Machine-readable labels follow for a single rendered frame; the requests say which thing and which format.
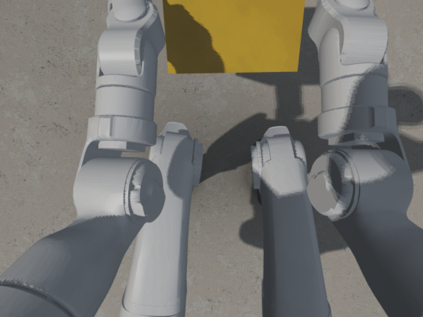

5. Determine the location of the robot right shin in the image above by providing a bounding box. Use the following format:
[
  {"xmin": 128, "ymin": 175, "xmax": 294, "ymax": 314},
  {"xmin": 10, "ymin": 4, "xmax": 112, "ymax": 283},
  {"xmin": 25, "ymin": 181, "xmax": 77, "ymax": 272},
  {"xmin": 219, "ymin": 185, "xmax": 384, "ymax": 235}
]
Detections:
[{"xmin": 260, "ymin": 126, "xmax": 307, "ymax": 171}]

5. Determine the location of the right robot upper arm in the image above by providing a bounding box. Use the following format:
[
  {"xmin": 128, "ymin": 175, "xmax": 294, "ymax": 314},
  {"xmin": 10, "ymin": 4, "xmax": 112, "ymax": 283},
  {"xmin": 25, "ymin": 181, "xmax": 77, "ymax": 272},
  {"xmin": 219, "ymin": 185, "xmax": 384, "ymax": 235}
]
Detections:
[{"xmin": 307, "ymin": 149, "xmax": 423, "ymax": 317}]

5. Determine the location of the right robot forearm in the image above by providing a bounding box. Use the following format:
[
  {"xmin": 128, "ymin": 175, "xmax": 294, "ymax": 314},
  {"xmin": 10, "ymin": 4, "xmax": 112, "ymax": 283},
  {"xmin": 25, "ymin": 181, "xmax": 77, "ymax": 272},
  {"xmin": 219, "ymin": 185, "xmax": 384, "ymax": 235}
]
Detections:
[{"xmin": 308, "ymin": 0, "xmax": 414, "ymax": 191}]

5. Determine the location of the robot right foot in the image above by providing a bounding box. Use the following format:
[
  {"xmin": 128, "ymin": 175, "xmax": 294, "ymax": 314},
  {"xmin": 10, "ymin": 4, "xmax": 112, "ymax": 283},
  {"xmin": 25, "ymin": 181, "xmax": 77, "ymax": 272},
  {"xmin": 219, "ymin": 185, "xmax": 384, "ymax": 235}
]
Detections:
[{"xmin": 254, "ymin": 139, "xmax": 262, "ymax": 205}]

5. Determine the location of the left robot upper arm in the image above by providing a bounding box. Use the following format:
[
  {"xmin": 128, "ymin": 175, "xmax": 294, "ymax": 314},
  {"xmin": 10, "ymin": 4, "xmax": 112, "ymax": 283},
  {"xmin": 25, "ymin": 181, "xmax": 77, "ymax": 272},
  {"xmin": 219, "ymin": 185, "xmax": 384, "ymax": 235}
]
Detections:
[{"xmin": 0, "ymin": 157, "xmax": 166, "ymax": 317}]

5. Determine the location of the carton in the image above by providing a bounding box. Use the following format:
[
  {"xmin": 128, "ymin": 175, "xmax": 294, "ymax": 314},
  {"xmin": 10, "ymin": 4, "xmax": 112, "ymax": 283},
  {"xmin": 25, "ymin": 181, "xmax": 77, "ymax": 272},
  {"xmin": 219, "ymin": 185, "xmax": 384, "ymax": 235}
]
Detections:
[{"xmin": 163, "ymin": 0, "xmax": 305, "ymax": 74}]

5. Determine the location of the left robot forearm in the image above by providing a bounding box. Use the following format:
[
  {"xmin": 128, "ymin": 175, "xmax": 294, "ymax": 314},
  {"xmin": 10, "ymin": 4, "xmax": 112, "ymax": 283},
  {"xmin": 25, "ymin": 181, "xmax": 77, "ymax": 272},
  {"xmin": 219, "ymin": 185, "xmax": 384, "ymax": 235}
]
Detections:
[{"xmin": 73, "ymin": 0, "xmax": 166, "ymax": 203}]

